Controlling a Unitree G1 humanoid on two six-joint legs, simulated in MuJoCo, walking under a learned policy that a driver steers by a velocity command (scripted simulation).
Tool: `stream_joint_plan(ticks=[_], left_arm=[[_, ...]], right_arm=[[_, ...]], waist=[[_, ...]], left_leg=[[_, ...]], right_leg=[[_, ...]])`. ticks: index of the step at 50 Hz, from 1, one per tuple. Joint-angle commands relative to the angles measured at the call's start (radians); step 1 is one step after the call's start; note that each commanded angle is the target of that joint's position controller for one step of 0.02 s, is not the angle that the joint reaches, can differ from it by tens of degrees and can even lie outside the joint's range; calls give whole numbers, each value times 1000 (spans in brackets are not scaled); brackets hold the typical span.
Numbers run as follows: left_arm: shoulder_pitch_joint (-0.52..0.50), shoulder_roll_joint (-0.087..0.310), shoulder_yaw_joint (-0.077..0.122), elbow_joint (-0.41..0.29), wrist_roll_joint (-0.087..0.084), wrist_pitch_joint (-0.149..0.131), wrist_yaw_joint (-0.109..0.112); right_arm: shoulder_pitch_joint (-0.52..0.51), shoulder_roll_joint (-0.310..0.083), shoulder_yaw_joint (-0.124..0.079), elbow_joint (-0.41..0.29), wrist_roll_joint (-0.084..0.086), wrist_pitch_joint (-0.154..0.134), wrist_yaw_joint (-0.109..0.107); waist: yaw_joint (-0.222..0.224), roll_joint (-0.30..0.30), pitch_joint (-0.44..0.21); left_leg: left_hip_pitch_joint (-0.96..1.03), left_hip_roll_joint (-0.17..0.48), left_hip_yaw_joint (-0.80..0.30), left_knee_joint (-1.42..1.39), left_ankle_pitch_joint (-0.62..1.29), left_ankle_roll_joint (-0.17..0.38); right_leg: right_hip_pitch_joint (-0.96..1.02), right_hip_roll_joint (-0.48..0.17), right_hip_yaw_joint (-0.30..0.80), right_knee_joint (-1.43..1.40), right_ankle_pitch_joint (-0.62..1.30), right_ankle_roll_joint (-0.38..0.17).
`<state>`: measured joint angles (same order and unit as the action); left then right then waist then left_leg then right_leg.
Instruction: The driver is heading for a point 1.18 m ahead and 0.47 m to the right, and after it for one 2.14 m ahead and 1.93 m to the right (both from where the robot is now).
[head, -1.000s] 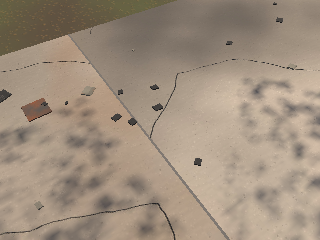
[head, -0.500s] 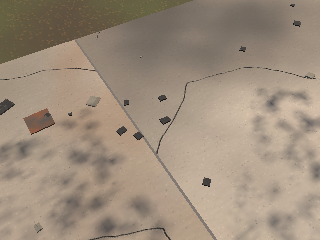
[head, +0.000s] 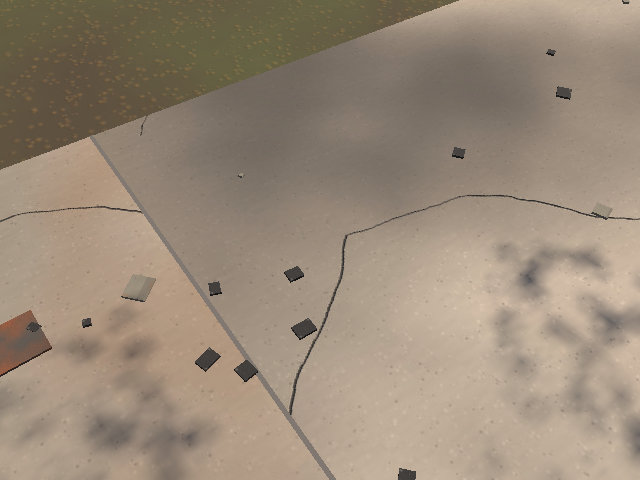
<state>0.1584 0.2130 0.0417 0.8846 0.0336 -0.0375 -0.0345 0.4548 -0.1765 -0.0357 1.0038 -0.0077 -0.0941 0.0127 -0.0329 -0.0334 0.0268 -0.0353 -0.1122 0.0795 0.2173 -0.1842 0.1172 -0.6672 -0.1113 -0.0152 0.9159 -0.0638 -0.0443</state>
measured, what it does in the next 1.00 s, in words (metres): walks ahead, turning right: right foot, then left foot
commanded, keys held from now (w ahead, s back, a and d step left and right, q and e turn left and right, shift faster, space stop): w+e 1.00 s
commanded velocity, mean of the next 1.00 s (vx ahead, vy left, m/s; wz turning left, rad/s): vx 0.50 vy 0.00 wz -0.48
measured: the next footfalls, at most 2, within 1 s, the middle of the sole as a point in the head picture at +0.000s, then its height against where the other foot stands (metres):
right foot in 0.26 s outside the picture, level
left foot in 0.78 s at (333, 409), level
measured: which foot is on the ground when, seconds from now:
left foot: down 0.00-0.28, up 0.30-0.76, down 0.78-1.00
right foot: up 0.00-0.24, down 0.26-0.78, up 0.80-1.00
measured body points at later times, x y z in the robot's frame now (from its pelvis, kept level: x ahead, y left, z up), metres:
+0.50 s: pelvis +0.29 -0.06 +0.00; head +0.31 -0.08 +0.44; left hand +0.35 +0.20 -0.14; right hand +0.36 -0.33 -0.13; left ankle +0.39 +0.09 -0.67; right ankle +0.27 -0.09 -0.75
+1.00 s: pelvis +0.57 -0.09 +0.00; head +0.60 -0.09 +0.45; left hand +0.78 +0.11 -0.13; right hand +0.51 -0.37 -0.11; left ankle +0.63 -0.02 -0.75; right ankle +0.49 -0.19 -0.66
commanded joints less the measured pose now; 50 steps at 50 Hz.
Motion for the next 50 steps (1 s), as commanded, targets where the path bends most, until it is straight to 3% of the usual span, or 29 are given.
stream_joint_plan(ticks=[1,5,8,10,11,12,13,14,15,16,17,18,19,21,24,29,34,36,38,39,40,41,42,43,44,45,47,50], left_arm=[[-89,23,-3,-61,-10,-7,-5],[-197,18,-10,-89,-14,-9,-8],[-224,20,-9,-103,-12,-16,-8],[-159,31,-1,-85,-8,-19,0],[-74,48,9,-60,-7,-22,5],[59,72,23,-17,-4,-29,9],[213,121,45,26,12,-34,15],[318,230,78,29,23,-30,27],[289,245,82,28,-4,-16,21],[225,213,77,33,-26,-10,19],[161,167,67,22,-29,-11,20],[120,126,57,18,-24,-14,21],[108,103,48,19,-29,-19,26],[127,108,44,24,-34,-36,30],[180,155,52,32,-37,-44,31],[297,155,50,40,-34,-33,33],[356,175,54,32,-17,-26,47],[321,195,59,15,-14,-27,56],[254,218,65,-7,-14,-34,50],[236,214,64,-15,-23,-43,38],[256,138,44,-51,-33,-51,31],[394,84,36,-68,-65,-41,35],[358,168,44,-37,-25,-23,45],[278,169,47,-43,-14,-18,35],[238,149,44,-53,-13,-14,26],[218,138,45,-59,-1,-5,16],[217,118,41,-68,5,19,0],[134,104,34,-108,5,33,-16]], right_arm=[[41,-108,-14,-28,-1,-19,-8],[109,-99,-5,9,-13,-20,-25],[116,-107,-4,30,-21,-15,-41],[92,-132,-7,35,-20,-13,-52],[82,-149,-11,36,-21,-7,-56],[70,-168,-16,32,-19,-1,-56],[36,-180,-17,11,-11,0,-53],[37,-118,-5,-44,5,-8,-41],[37,-118,-12,-79,9,-16,-26],[-72,-156,-19,-106,-6,-25,-22],[-128,-158,-18,-129,-1,-38,-17],[-138,-147,-19,-128,-6,-35,-18],[-136,-137,-19,-136,-24,-17,-17],[-121,-108,-15,-144,-42,21,-8],[-226,-107,-13,-197,-43,44,-2],[-445,-118,-6,-281,-32,48,6],[-586,-135,6,-348,-20,35,10],[-546,-158,2,-351,-15,25,9],[-356,-202,-16,-296,-12,11,-6],[-209,-237,-30,-262,-19,-3,-19],[-46,-315,-46,-259,-43,-6,-39],[-94,-371,-62,-268,-53,8,-35],[-159,-271,-51,-281,-35,21,-29],[-220,-190,-32,-290,-26,22,-26],[-244,-159,-23,-284,-29,19,-22],[-232,-154,-20,-271,-27,15,-24],[-199,-153,-19,-243,-16,-4,-19],[-159,-163,-26,-220,-5,-24,-13]], waist=[[1,74,77],[-30,79,101],[-22,86,99],[17,114,49],[54,126,1],[108,131,-69],[186,119,-145],[193,-40,-262],[143,-144,-325],[125,-15,-182],[100,25,-84],[54,86,-20],[21,90,3],[-4,59,-9],[8,21,16],[91,-26,20],[134,-40,27],[98,-50,22],[10,-40,-55],[-64,11,-141],[-105,127,-306],[-8,369,-380],[10,186,-250],[12,83,-122],[24,53,-61],[31,89,-36],[47,135,-26],[49,128,-15]], left_leg=[[-38,272,-130,-124,265,56],[77,298,-63,-106,398,37],[170,323,-12,-32,593,28],[199,332,25,104,920,11],[206,334,40,234,1041,6],[173,331,54,410,1033,0],[-3,319,72,640,842,-14],[-314,217,104,1020,282,-47],[-611,36,-38,1262,-338,-69],[-719,126,-137,1232,-223,-52],[-698,162,-127,1156,-132,-55],[-641,190,-125,1072,-105,-65],[-588,207,-126,1015,-106,-84],[-534,210,-110,942,-107,-116],[-572,209,-77,813,-14,-150],[-636,179,-70,581,174,-158],[-642,135,-86,422,158,-138],[-532,122,-104,342,122,-116],[-240,74,-88,274,59,-80],[-20,124,-124,230,78,-49],[216,377,-366,225,-104,-6],[367,581,-812,102,-150,114],[237,540,-801,81,-282,100],[94,489,-629,57,-254,76],[1,442,-499,28,-131,57],[-51,408,-405,10,-43,41],[-100,375,-287,-15,101,29],[-82,379,-183,-51,207,41]], right_leg=[[-28,19,-32,-121,108,6],[-29,63,-55,-240,108,-23],[13,101,-88,-313,25,-62],[135,161,-135,-335,-69,-102],[225,197,-151,-347,-117,-126],[374,222,-147,-399,-110,-153],[616,157,-44,-435,-106,-204],[892,-122,345,-441,-140,-312],[1027,-271,795,-591,-72,-441],[934,-212,637,-622,-107,-389],[786,-182,518,-656,-37,-346],[660,-132,436,-681,61,-301],[575,-84,370,-690,138,-272],[513,-38,306,-699,225,-258],[463,6,269,-721,251,-238],[559,32,293,-690,291,-171],[698,-2,367,-622,348,-174],[691,-16,391,-582,377,-152],[620,23,373,-422,535,-108],[536,85,329,-226,473,-86],[403,146,249,51,123,-72],[116,281,147,285,-522,-46],[31,175,145,360,-436,-55],[40,140,131,337,-330,-49],[61,112,119,304,-280,-39],[79,88,111,276,-264,-32],[106,76,91,262,-245,-21],[22,56,81,243,-172,-12]])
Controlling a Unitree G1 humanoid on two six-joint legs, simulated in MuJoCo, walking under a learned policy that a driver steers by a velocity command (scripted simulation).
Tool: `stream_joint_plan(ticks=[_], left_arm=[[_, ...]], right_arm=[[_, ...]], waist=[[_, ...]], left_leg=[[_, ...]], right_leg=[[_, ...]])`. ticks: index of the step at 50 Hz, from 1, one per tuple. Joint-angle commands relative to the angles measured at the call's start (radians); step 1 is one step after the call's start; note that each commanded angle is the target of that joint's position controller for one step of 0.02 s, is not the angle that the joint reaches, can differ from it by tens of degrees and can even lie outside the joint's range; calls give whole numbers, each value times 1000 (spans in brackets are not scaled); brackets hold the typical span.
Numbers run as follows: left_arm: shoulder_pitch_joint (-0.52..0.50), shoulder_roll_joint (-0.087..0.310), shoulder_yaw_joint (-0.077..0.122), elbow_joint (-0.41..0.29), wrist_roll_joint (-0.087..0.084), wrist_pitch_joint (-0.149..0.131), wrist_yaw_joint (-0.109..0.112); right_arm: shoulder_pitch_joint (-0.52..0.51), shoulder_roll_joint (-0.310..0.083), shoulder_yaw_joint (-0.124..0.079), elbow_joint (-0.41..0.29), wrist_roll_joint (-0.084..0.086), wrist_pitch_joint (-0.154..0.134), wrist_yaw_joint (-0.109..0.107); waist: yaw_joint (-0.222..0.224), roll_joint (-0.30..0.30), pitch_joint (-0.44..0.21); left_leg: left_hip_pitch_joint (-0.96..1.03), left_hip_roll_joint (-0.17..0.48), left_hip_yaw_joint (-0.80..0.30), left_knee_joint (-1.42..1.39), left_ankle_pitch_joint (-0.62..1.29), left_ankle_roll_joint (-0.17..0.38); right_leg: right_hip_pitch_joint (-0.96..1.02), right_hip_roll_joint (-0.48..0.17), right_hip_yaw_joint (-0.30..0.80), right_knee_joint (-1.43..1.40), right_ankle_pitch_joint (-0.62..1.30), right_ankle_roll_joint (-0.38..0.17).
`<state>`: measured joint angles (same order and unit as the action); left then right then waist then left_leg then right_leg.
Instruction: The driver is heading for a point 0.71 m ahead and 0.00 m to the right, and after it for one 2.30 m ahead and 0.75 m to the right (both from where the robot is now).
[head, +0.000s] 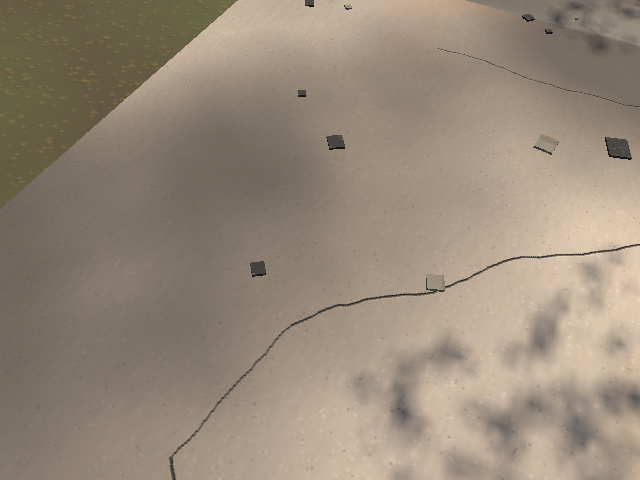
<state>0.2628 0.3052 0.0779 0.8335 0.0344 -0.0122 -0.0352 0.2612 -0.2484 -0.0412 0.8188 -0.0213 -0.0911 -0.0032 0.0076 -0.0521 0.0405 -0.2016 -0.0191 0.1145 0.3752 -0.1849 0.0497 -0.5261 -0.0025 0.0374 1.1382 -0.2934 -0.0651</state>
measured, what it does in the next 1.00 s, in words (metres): walks ahead: right foot, then left foot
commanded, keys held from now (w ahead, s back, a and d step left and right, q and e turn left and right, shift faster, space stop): w+e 0.12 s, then w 0.50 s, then w+q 0.30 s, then q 0.08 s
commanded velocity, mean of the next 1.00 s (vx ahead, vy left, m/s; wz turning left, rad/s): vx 0.49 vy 0.00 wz -0.09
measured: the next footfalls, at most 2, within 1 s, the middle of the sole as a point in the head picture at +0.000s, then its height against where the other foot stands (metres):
right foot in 0.32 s outside the picture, level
left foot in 0.88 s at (333, 410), level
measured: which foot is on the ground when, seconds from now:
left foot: down 0.00-0.32, up 0.34-0.86, down 0.88-1.00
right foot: up 0.00-0.30, down 0.32-0.88, up 0.90-1.00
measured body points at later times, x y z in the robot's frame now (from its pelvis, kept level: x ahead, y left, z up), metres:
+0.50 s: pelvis +0.25 -0.07 +0.00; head +0.28 -0.09 +0.45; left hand +0.39 +0.17 -0.12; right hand +0.24 -0.33 -0.14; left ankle +0.23 +0.09 -0.66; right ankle +0.26 -0.13 -0.74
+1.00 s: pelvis +0.52 -0.07 -0.02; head +0.56 -0.06 +0.43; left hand +0.57 +0.18 -0.16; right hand +0.62 -0.34 -0.14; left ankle +0.59 -0.02 -0.74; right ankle +0.37 -0.17 -0.64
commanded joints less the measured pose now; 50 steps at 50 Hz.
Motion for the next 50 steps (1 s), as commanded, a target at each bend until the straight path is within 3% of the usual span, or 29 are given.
stream_joint_plan(ticks=[1,7,12,14,15,16,17,18,19,20,21,22,24,27,32,38,40,41,43,44,45,46,47,48,49,50], left_arm=[[-6,9,-4,-72,5,8,-20],[-214,-27,-32,-149,-1,-3,-41],[-306,-22,-42,-181,11,-10,-36],[-254,-8,-36,-162,18,-18,-24],[-154,5,-28,-128,22,-27,-17],[7,31,-13,-69,31,-39,-7],[158,117,11,-40,51,-44,9],[188,199,30,-33,25,-37,21],[172,179,30,-31,-8,-32,30],[102,136,17,-19,-16,-36,33],[52,83,4,-18,-15,-43,30],[16,52,-6,-15,-21,-50,29],[2,18,-17,-5,-24,-65,28],[53,43,-11,32,-33,-81,29],[135,40,-17,77,-27,-82,28],[211,39,-26,131,-9,-87,47],[198,48,-27,140,-7,-86,57],[184,58,-26,140,-5,-86,61],[167,89,-20,142,2,-77,67],[154,101,-18,134,-2,-70,68],[144,85,-26,99,-9,-73,67],[208,-6,-39,59,-26,-82,43],[113,63,-24,45,-11,-89,43],[53,59,-27,15,-23,-101,40],[37,52,-28,12,-23,-105,43],[34,43,-28,10,-12,-93,47]], right_arm=[[47,-92,-21,-28,8,-28,3],[117,-101,-23,13,3,-21,3],[210,-133,-25,73,1,-1,-3],[221,-155,-26,94,2,13,-6],[222,-163,-25,102,4,21,-7],[216,-154,-19,99,10,27,-8],[216,-95,-1,53,27,22,-2],[266,-41,7,18,30,21,13],[140,-138,-23,11,15,26,5],[88,-113,-18,-8,25,16,10],[90,-96,-14,3,23,12,13],[111,-87,-15,18,8,24,15],[161,-61,-13,45,-12,52,26],[85,-50,-16,24,-17,66,38],[-97,-47,-12,-27,-7,64,39],[-244,-40,2,-75,-1,55,45],[-243,-42,1,-82,-6,49,45],[-217,-46,-2,-76,-6,48,42],[-75,-74,-18,-35,-10,41,32],[73,-97,-33,12,-18,34,28],[231,-179,-60,45,-34,32,18],[222,-276,-87,40,-27,40,13],[168,-242,-82,38,18,47,22],[91,-212,-74,21,20,49,18],[53,-158,-61,17,16,47,18],[30,-132,-54,14,21,44,16]], waist=[[5,142,-20],[-35,132,26],[-59,135,55],[-26,153,14],[21,150,-45],[89,119,-140],[141,3,-279],[95,-172,-371],[117,-14,-294],[77,-9,-163],[36,20,-99],[-1,15,-62],[-38,-5,-56],[-40,-3,-9],[0,0,42],[42,6,86],[28,4,79],[12,-6,57],[-50,-27,-39],[-116,-13,-118],[-175,65,-221],[-96,312,-291],[-100,160,-258],[-69,114,-129],[-41,27,-70],[-12,5,-41]], left_leg=[[93,284,-185,-218,228,110],[108,246,-10,-225,315,87],[224,293,21,-185,444,89],[273,300,46,-53,737,83],[272,292,66,84,830,74],[178,263,98,279,755,55],[-99,213,108,585,397,24],[-410,37,52,899,-389,-14],[-490,67,-101,951,-311,-4],[-500,102,-119,907,-217,6],[-452,127,-120,829,-166,7],[-399,140,-119,779,-144,0],[-314,139,-111,738,-116,-17],[-381,147,-97,677,-30,-37],[-483,144,-85,477,136,-51],[-471,80,-64,289,176,15],[-426,51,-35,241,115,48],[-368,22,-10,227,72,68],[-200,-51,30,203,-19,111],[-12,-69,14,134,13,140],[241,98,-214,110,-40,204],[505,362,-769,9,-3,379],[473,352,-819,-58,106,368],[334,340,-650,-55,296,343],[219,304,-545,-56,537,313],[135,257,-456,-56,671,283]], right_leg=[[-151,-60,24,3,91,13],[-134,-58,-52,-312,290,15],[-45,-16,-120,-513,165,-36],[67,39,-150,-564,68,-73],[193,72,-155,-617,66,-96],[425,78,-135,-673,116,-120],[743,-154,146,-686,-3,-188],[920,-424,608,-785,101,-300],[846,-377,542,-805,207,-272],[711,-330,375,-823,319,-242],[593,-278,282,-857,383,-200],[509,-236,216,-887,406,-169],[418,-195,150,-943,405,-155],[398,-176,108,-1006,387,-165],[465,-162,50,-1031,424,-149],[600,-206,-56,-1020,545,-113],[649,-219,-92,-960,696,-96],[664,-221,-114,-897,860,-86],[686,-217,-150,-651,1128,-68],[613,-197,-177,-439,1061,-50],[394,-159,-198,-139,744,-28],[-34,81,-169,238,-153,22],[-143,46,21,305,-174,11],[-162,-5,23,268,-83,14],[-117,-33,12,209,-43,26],[-71,-50,12,157,-47,43]])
